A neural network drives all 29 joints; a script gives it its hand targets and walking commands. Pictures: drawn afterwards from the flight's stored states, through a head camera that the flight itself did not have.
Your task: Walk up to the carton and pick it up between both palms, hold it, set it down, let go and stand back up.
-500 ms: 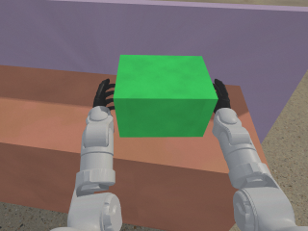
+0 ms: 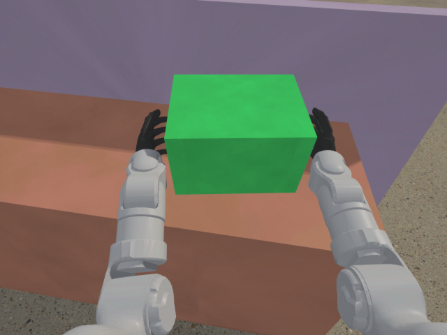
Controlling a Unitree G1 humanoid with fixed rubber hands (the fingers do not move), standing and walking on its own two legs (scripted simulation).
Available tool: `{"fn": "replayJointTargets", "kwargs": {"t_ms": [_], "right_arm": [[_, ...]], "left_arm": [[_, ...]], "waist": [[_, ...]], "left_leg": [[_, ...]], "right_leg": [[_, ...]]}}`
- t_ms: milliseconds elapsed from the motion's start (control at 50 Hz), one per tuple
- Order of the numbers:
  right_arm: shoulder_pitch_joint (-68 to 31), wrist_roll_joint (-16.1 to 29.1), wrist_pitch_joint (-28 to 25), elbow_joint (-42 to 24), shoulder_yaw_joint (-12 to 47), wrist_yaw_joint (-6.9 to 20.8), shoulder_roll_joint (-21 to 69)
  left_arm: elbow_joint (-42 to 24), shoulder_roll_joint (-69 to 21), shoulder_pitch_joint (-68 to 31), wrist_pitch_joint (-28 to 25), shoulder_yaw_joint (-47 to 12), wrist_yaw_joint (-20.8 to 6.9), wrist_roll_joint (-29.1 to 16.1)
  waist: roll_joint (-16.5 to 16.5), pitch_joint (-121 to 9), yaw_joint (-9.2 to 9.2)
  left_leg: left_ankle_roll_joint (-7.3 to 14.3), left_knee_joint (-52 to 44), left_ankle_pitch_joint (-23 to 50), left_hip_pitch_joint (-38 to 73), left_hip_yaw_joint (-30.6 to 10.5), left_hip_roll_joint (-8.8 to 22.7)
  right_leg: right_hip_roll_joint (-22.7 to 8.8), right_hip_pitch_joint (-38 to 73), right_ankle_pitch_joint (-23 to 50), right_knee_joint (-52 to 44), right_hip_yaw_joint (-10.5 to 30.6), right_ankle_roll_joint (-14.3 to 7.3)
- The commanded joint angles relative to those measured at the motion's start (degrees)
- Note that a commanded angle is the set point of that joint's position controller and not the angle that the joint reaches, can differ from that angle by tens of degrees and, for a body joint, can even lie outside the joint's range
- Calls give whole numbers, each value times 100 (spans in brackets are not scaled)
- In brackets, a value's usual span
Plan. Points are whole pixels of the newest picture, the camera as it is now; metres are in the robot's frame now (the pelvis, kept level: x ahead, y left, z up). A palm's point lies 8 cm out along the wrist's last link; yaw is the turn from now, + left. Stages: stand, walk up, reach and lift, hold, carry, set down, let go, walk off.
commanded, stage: hold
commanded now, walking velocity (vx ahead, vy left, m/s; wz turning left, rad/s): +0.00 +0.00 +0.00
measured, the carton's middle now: (235, 133) +0.43 +0.00 +0.17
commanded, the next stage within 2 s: none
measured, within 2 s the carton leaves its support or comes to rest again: neither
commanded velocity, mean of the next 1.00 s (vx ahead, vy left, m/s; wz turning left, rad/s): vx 0.00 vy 0.00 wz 0.00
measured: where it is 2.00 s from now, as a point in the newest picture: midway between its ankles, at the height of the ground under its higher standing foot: outside the picture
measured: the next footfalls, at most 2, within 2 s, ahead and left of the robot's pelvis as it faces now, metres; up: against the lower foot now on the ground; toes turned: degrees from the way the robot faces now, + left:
none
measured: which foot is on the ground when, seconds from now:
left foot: down 0.00-1.00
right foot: down 0.00-1.00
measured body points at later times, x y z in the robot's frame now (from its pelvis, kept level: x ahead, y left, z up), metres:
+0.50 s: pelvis +0.00 +0.00 +0.00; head -0.04 +0.02 +0.45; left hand +0.38 +0.17 +0.17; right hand +0.39 -0.15 +0.16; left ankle +0.03 +0.14 -0.75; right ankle +0.02 -0.13 -0.75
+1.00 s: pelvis +0.00 +0.00 +0.00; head -0.05 +0.02 +0.45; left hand +0.38 +0.17 +0.17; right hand +0.38 -0.15 +0.17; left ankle +0.03 +0.14 -0.75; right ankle +0.02 -0.13 -0.75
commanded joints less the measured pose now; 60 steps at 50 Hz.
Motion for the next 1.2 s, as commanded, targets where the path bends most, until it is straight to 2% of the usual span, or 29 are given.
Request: {"fn": "replayJointTargets", "kwargs": {"t_ms": [0, 80, 160, 180, 220, 240, 260, 300, 340, 360, 420, 460, 500, 540, 580, 600, 620, 640, 680, 720, 800, 840, 920, 960, 1000, 1060, 1140, 1160, 1180], "right_arm": [[-4396, 471, -256, -1647, 2093, 1038, 3334], [-4574, 603, -312, -2192, 2326, 1009, 3414], [-4482, 584, -297, -2279, 2373, 971, 3380], [-4590, 535, -292, -2238, 2232, 973, 3242], [-4560, 520, -280, -2192, 2249, 984, 3263], [-4812, 441, -304, -2143, 2085, 1003, 3194], [-4628, 464, -320, -2181, 2180, 1014, 3308], [-4649, 445, -293, -2164, 2126, 1013, 3189], [-4778, 427, -324, -2175, 2135, 1043, 3288], [-4634, 436, -328, -2156, 2125, 1044, 3290], [-4475, 443, -262, -1979, 2119, 1079, 3278], [-4742, 322, -284, -1814, 1974, 1105, 3216], [-4454, 405, -301, -2045, 2146, 1097, 3351], [-4793, 444, -326, -2065, 2141, 1074, 3285], [-4573, 542, -333, -2171, 2256, 1051, 3371], [-4612, 547, -309, -2132, 2222, 1046, 3263], [-4642, 521, -297, -2073, 2157, 1045, 3242], [-4693, 510, -274, -2006, 2151, 1051, 3263], [-4485, 520, -238, -2105, 2197, 1024, 3256], [-4716, 458, -258, -2045, 2117, 1049, 3240], [-4803, 462, -343, -2124, 2192, 1066, 3352], [-4672, 517, -379, -2302, 2302, 1055, 3393], [-4719, 373, -321, -1803, 2049, 1067, 3254], [-4565, 321, -341, -1803, 2033, 1074, 3367], [-4838, 222, -340, -1636, 1872, 1095, 3314], [-4784, 225, -419, -1722, 1928, 1096, 3382], [-4858, 530, -520, -2515, 2313, 1003, 3356], [-5087, 511, -457, -2317, 2232, 995, 3238], [-4888, 532, -431, -2345, 2289, 970, 3338]], "left_arm": [[-990, -2993, -4340, -388, -2535, -1248, -895], [-1209, -3023, -4234, -395, -2610, -1266, -929], [-1320, -3013, -4199, -387, -2709, -1233, -989], [-1212, -2974, -4304, -362, -2729, -1234, -995], [-1182, -2961, -4270, -337, -2695, -1250, -969], [-1042, -2971, -4506, -356, -2660, -1263, -964], [-1203, -3043, -4315, -361, -2724, -1250, -965], [-1217, -3019, -4390, -315, -2808, -1248, -1010], [-1132, -3036, -4465, -367, -2708, -1233, -1016], [-1259, -3045, -4469, -387, -2820, -1213, -1067], [-1210, -3021, -4425, -367, -2820, -1189, -1051], [-851, -2997, -4526, -354, -2558, -1200, -916], [-1245, -3141, -4277, -316, -2726, -1217, -952], [-1119, -3036, -4471, -327, -2682, -1223, -941], [-1399, -3146, -4373, -346, -2829, -1218, -972], [-1302, -3083, -4390, -322, -2793, -1223, -960], [-1276, -3080, -4440, -321, -2784, -1233, -968], [-1081, -3040, -4380, -302, -2666, -1252, -912], [-1110, -3019, -4055, -223, -2616, -1298, -841], [-1070, -2911, -4290, -275, -2479, -1333, -821], [-1090, -2888, -4350, -318, -2447, -1309, -836], [-1284, -2987, -4293, -359, -2620, -1270, -954], [-827, -2807, -4495, -367, -2440, -1255, -895], [-933, -2937, -4381, -352, -2508, -1282, -890], [-586, -2875, -4561, -350, -2351, -1329, -848], [-758, -2947, -4558, -412, -2410, -1330, -866], [-1494, -3205, -4605, -489, -3048, -1172, -1213], [-1219, -3026, -4780, -487, -2928, -1164, -1150], [-1246, -3092, -4570, -476, -2924, -1160, -1151]], "waist": [[341, -2267, -51], [224, -2382, 9], [201, -2265, -30], [302, -2236, -99], [273, -2170, -58], [349, -2102, -93], [352, -2189, -55], [383, -2262, -138], [290, -2381, -37], [336, -2473, -124], [433, -2470, -108], [393, -2293, -22], [391, -2585, -67], [393, -2652, -45], [437, -2699, -74], [458, -2607, -94], [475, -2470, -125], [414, -2248, -46], [305, -2174, -68], [246, -2148, -15], [140, -2226, 47], [155, -2424, 7], [239, -2048, 8], [257, -2065, -35], [217, -1932, 6], [290, -2273, 18], [571, -3169, -156], [531, -2963, -103], [489, -2815, -114]], "left_leg": [[38, -144, 1595, 658, 331, -528], [56, -118, 1715, 747, 326, -550], [44, -141, 1702, 864, 316, -543], [18, -116, 1634, 838, 299, -527], [36, -128, 1543, 846, 329, -520], [24, -152, 1246, 719, 330, -508], [33, -195, 1304, 778, 335, -500], [13, -179, 1385, 818, 329, -498], [32, -207, 1253, 787, 342, -502], [18, -173, 1338, 814, 343, -502], [16, -209, 1343, 882, 330, -488], [55, -260, 972, 666, 376, -494], [55, -186, 1335, 818, 378, -504], [44, -119, 1374, 796, 369, -520], [-2, -65, 1684, 911, 363, -524], [-18, -42, 1730, 933, 340, -514], [-38, -43, 1641, 844, 345, -508], [-5, -103, 1459, 743, 352, -518], [30, -151, 1519, 723, 343, -517], [67, -233, 1224, 573, 346, -523], [127, -264, 1133, 659, 410, -527], [105, -206, 1456, 812, 382, -507], [121, -300, 920, 632, 424, -507], [126, -350, 826, 624, 438, -498], [178, -437, 480, 372, 461, -513], [173, -371, 776, 512, 494, -523], [-53, 142, 2079, 1142, 348, -506], [-43, 112, 1824, 998, 343, -516], [-40, 73, 1759, 962, 352, -510]], "right_leg": [[407, 1012, 1277, -41, -122, 131], [415, 1127, 1456, -28, -140, 164], [420, 934, 1347, -61, -193, 160], [414, 862, 1246, -48, -182, 129], [402, 801, 1116, -71, -190, 122], [403, 720, 780, -84, -212, 106], [400, 729, 849, -132, -199, 86], [420, 750, 889, -142, -195, 75], [415, 715, 809, -150, -204, 92], [410, 764, 883, -119, -195, 80], [425, 666, 844, -135, -193, 77], [398, 657, 531, -156, -194, 70], [427, 851, 944, -87, -189, 96], [418, 875, 983, -80, -162, 88], [437, 979, 1246, -71, -167, 95], [434, 929, 1250, -58, -154, 93], [433, 893, 1114, -67, -169, 91], [411, 837, 980, -116, -162, 88], [403, 999, 1132, -118, -160, 108], [375, 937, 916, -111, -166, 114], [372, 940, 837, -121, -188, 125], [425, 946, 1084, -105, -199, 107], [374, 720, 591, -159, -194, 94], [367, 736, 487, -198, -185, 72], [336, 689, 244, -251, -185, 79], [341, 819, 555, -180, -181, 91], [466, 980, 1502, 14, -161, 50], [437, 887, 1263, -24, -161, 66], [440, 937, 1250, -51, -150, 82]]}}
